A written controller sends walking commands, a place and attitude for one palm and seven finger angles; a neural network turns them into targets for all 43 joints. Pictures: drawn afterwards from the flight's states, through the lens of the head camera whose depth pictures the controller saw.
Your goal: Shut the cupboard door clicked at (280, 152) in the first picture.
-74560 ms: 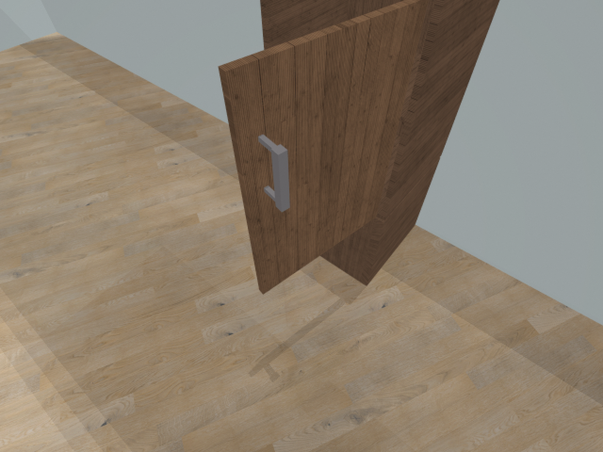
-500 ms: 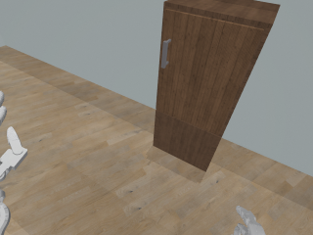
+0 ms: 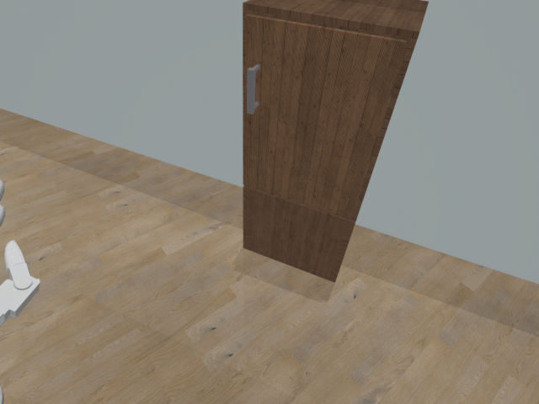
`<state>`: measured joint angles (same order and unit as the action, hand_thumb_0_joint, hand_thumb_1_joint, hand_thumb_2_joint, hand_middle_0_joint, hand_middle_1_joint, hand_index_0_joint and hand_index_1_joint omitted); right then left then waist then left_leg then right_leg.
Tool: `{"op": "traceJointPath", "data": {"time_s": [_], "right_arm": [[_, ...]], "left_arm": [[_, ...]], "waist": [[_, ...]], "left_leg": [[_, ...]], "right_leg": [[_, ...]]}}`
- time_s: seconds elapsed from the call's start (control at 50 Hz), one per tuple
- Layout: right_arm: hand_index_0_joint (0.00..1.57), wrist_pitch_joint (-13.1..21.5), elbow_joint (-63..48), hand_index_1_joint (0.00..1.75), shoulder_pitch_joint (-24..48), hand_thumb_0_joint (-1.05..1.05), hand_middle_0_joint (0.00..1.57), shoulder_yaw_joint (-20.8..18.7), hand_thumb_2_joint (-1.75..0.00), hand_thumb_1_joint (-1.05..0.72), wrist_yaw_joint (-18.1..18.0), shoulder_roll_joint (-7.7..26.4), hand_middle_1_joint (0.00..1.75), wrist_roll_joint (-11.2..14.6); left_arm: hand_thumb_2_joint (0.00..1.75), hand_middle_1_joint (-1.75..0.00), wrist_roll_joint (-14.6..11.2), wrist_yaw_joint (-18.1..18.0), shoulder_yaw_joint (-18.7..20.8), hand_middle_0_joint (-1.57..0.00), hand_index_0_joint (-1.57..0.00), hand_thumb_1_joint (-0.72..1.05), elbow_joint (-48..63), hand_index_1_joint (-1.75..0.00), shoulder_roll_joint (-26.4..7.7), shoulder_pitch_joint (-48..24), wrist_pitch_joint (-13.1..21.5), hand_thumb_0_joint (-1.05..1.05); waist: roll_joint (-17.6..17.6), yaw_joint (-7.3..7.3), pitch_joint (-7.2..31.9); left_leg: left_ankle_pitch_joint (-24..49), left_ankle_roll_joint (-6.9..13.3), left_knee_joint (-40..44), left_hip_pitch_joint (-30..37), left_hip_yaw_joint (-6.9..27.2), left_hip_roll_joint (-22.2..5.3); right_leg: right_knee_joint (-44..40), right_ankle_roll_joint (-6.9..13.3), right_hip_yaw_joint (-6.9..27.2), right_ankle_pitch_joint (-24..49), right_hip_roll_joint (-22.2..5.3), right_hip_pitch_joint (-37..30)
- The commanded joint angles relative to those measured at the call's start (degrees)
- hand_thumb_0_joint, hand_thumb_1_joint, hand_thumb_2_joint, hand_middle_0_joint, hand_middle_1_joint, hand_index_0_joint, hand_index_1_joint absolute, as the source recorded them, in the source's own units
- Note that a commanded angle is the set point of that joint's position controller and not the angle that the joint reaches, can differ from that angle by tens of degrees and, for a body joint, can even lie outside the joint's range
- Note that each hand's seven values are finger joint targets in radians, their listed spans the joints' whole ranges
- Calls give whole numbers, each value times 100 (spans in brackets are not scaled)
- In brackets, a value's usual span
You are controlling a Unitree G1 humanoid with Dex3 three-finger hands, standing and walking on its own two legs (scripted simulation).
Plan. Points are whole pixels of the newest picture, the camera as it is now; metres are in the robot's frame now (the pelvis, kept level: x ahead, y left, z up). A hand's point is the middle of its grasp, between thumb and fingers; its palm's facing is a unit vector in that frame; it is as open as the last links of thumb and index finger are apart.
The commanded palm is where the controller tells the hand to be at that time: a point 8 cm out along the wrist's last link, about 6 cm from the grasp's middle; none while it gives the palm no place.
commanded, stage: stop stepping back and stand still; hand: left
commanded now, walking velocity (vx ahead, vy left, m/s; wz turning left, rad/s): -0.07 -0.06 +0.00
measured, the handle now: (253, 89) +0.93 +0.10 +0.07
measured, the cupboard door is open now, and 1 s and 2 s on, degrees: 1 1 1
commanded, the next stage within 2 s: let the arm hang, fingers relaxed in 0.66 s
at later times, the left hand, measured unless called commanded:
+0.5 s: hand (63, 260) +0.24 +0.27 +0.15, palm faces +0.43 -0.79 -0.45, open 7.4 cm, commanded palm +0.19 +0.30 +0.19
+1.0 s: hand out of the picture +0.13 +0.23 -0.12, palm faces -0.02 -0.96 -0.27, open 7.4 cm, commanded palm none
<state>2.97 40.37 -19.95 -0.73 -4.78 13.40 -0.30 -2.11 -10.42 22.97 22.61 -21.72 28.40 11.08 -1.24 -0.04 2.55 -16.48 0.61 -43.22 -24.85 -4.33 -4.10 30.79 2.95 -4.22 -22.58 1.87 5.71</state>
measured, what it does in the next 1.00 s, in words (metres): steps on the spot: left foot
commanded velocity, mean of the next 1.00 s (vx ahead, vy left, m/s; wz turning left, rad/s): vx -0.02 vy -0.03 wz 0.00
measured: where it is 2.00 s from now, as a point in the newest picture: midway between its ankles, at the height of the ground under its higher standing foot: outside the picture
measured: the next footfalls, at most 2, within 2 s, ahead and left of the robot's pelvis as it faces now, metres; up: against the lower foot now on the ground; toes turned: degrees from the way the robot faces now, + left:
left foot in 0.04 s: +0.12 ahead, +0.13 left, +0.00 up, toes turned +6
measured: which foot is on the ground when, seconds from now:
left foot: up 0.00-0.02, down 0.04-1.00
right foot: down 0.00-1.00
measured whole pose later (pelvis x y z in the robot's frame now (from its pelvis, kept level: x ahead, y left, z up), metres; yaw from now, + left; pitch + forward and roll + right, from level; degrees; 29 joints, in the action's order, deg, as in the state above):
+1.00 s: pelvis +0.01 +0.04 +0.00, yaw +1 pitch +0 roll +0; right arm -0.5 46.0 -9.8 1.1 0.5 16.2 -1.2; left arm 1.0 0.2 -0.4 -35.5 -12.9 16.2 -3.6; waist 3.0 1.4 -1.3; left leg -11.4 2.7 -34.0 -22.7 -6.2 -1.1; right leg 35.4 0.3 -2.7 -21.9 -0.8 13.5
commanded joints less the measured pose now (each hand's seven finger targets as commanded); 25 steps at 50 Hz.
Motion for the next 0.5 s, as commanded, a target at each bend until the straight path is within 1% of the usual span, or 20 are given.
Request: {"op": "traceJointPath", "data": {"time_s": [0.0,0.02,0.04,0.06,0.08,0.1,0.12,0.14,0.18,0.22,0.24,0.26,0.28,0.3,0.32,0.34,0.4,0.42,0.44,0.48], "right_arm": [[20,586,-1092,30,1152,0,20,-188,-90,-90,-113,617,30,-30],[20,622,-1140,30,1133,0,20,-247,-90,-90,-133,717,30,-15],[20,635,-1228,30,1154,0,20,-216,-90,-90,-86,728,30,-32],[20,677,-1250,30,1166,0,20,-167,-90,-90,-35,591,30,-35],[20,687,-1192,30,1170,0,20,-131,-90,-90,-36,492,30,-78],[20,680,-1207,30,1166,0,20,-120,-90,-90,-14,452,30,-90],[20,704,-1195,30,1165,0,20,-141,-90,-90,8,459,30,-85],[20,682,-1230,30,1163,0,20,-124,-90,-90,40,436,30,-64],[20,662,-1307,30,1096,0,20,-134,-90,-90,102,451,30,12],[20,635,-1368,30,1038,0,20,-147,-90,-90,151,475,30,53],[20,588,-1369,30,1013,0,20,-156,-90,-90,170,452,30,97],[20,537,-1368,30,984,0,20,-180,-90,-90,167,466,30,112],[20,483,-1337,30,963,0,20,-168,-90,-90,150,457,30,103],[20,438,-1309,30,984,0,20,-152,-90,-90,127,444,30,99],[20,418,-1285,30,1014,0,20,-140,-90,-90,94,446,30,103],[20,387,-1279,30,1022,0,20,-111,-90,-90,69,418,30,114],[20,333,-1315,30,1175,0,20,-90,-90,-90,-26,424,30,124],[20,329,-1315,30,1234,0,20,-78,-90,-90,-59,435,30,125],[20,320,-1319,30,1229,0,20,-68,-90,-90,-69,401,30,133],[20,318,-1367,30,1287,0,20,-53,-90,-90,-71,396,30,137]], "left_arm": [[90,-30,38,-32,400,-20,-20,90,1918,-30,-1283,-1303,471,0],[90,-30,8,-32,624,-20,-20,90,2124,-30,-1426,-1101,502,0],[90,-30,12,-56,730,-20,-20,90,2387,-30,-1407,-958,570,0],[90,-30,-52,-56,883,-20,-20,90,2346,-30,-1461,-755,636,0],[90,-30,-75,-18,1046,-20,-20,90,2148,-30,-1553,-500,600,0],[90,-30,-84,-8,1154,-20,-20,90,2183,-30,-1588,-410,565,0],[90,-30,-106,-5,1349,-20,-20,90,2267,-30,-1704,-301,583,0],[90,-30,-129,8,1278,-20,-20,90,2250,-30,-1557,-112,584,0],[90,-30,-177,33,1293,-20,-20,90,2044,-30,-1424,408,510,0],[90,-30,-232,65,1226,-20,-20,90,1712,-30,-1246,817,384,0],[90,-30,-256,78,1078,-20,-20,90,1679,-30,-1101,887,316,0],[90,-30,-279,76,1035,-20,-20,90,1626,-30,-1086,928,262,0],[90,-30,-289,71,992,-20,-20,90,1497,-30,-1098,923,212,0],[90,-30,-278,61,917,-20,-20,90,1455,-30,-1093,826,167,0],[90,-30,-258,40,933,-20,-20,90,1372,-30,-1160,708,117,0],[90,-30,-247,39,764,-20,-20,90,1312,-30,-1056,579,73,0],[90,-30,-167,12,700,-20,-20,90,1356,-30,-1199,52,41,0],[90,-30,-136,-7,762,-20,-20,90,1470,-30,-1362,-227,43,0],[90,-30,-119,-11,659,-20,-20,90,1489,-30,-1275,-283,58,0],[90,-30,-87,-22,611,-20,-20,90,1692,-30,-1290,-453,92,0]], "waist": [[607,112,-719],[1437,96,-517],[2059,45,-293],[1841,30,-123],[1818,53,-135],[1550,29,-151],[1441,-8,7],[1237,5,87],[1010,26,362],[850,42,500],[555,77,451],[204,98,538],[-30,123,578],[-117,136,675],[-141,139,761],[-169,149,783],[-206,93,763],[-89,88,724],[-91,80,687],[128,47,597]], "left_leg": [[41,98,1305,1697,152,-3],[-104,279,1871,1988,1010,-476],[-20,546,2437,1956,2143,-1133],[-263,656,2849,1642,2443,-1323],[-855,610,3170,1172,2447,-1362],[-1114,597,3251,852,2271,-1360],[-1011,523,3133,899,1978,-1275],[-738,471,2951,841,1640,-1233],[-191,248,2512,862,918,-950],[-89,49,2239,802,501,-639],[131,4,2003,884,398,-528],[593,-24,1688,1105,323,-443],[1041,-37,1450,1260,280,-401],[1340,-40,1310,1389,215,-363],[1579,-41,1248,1429,169,-329],[1805,-36,1231,1465,168,-298],[2074,37,1221,1623,90,-243],[2061,35,1216,1605,89,-208],[2129,49,1216,1587,80,-180],[2089,67,1270,1636,76,-135]], "right_leg": [[-509,316,677,-390,-938,2045],[272,52,431,-213,-569,2187],[940,-177,197,-330,-144,2110],[1196,-235,353,-583,-53,1717],[1353,-248,446,-625,-134,1428],[1255,-275,465,-469,-188,1200],[934,-283,425,-278,-185,1036],[484,-304,337,14,-183,806],[-317,-310,270,622,-173,390],[-588,-254,421,980,-237,247],[-678,-212,606,1255,-303,396],[-754,-161,855,1656,-434,560],[-797,-131,1032,2152,-581,686],[-772,-135,1102,2714,-686,694],[-715,-165,1128,3328,-756,602],[-625,-191,1051,3683,-767,528],[-585,-378,915,4180,-733,522],[-596,-395,920,4249,-775,525],[-580,-393,853,4305,-778,441],[-630,-406,847,4019,-746,519]]}}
